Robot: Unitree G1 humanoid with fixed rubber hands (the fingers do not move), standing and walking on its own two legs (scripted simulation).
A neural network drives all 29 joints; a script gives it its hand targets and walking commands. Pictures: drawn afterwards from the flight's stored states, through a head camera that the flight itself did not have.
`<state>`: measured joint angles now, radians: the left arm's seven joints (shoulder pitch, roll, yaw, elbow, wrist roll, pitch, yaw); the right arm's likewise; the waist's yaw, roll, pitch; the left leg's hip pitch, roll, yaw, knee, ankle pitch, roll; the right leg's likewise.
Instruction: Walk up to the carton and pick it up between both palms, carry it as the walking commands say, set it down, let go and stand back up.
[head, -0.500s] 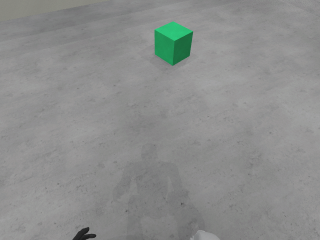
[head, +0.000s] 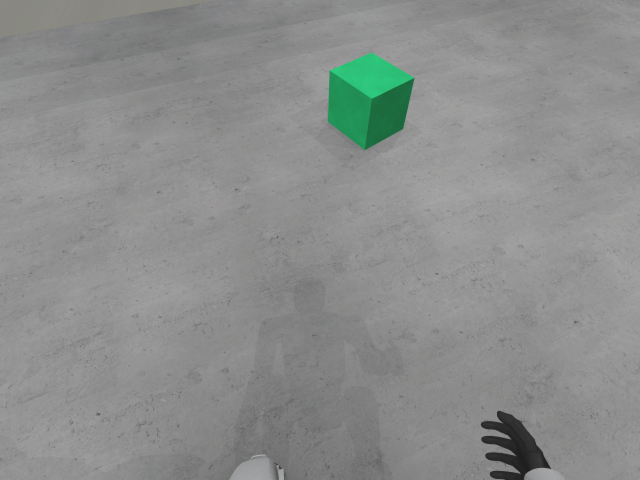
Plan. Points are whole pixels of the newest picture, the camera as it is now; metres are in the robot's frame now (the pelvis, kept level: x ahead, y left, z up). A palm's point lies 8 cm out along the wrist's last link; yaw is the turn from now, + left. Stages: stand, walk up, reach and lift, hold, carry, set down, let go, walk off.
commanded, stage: walk up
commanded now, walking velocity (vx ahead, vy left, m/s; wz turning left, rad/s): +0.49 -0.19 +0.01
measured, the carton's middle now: (368, 101) +1.75 -0.14 -0.62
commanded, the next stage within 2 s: none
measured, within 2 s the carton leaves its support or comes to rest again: neither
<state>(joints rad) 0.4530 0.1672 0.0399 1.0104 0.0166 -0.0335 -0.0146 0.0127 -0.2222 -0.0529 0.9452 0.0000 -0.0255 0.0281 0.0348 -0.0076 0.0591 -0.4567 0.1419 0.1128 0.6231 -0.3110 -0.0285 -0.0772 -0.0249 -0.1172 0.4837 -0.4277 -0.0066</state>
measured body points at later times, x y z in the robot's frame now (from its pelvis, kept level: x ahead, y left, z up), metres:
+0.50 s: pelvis +0.22 -0.05 +0.01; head +0.25 -0.07 +0.45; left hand +0.26 +0.19 -0.14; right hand +0.25 -0.30 -0.15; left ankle +0.13 +0.11 -0.64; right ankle +0.21 -0.14 -0.73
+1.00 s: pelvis +0.45 -0.04 +0.00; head +0.46 -0.03 +0.45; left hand +0.50 +0.21 -0.15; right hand +0.47 -0.29 -0.14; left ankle +0.41 +0.11 -0.73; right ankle +0.45 -0.15 -0.67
